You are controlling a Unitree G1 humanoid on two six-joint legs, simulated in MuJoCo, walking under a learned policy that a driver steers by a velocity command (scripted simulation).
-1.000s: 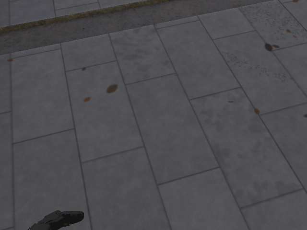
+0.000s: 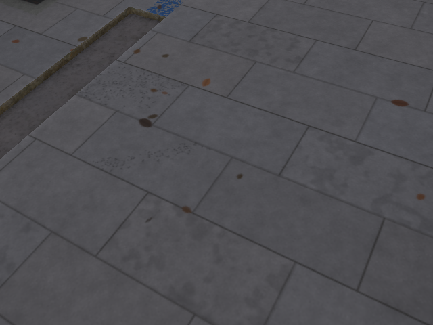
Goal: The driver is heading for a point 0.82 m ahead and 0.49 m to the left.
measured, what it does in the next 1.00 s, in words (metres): walks ahead, turning left: left foot, then right foot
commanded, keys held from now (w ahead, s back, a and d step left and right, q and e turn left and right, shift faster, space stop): w+shift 0.30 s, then w+q+shift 0.70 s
